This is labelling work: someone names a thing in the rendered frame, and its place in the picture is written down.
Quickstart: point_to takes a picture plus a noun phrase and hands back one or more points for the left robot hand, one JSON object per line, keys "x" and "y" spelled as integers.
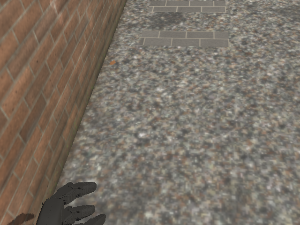
{"x": 53, "y": 211}

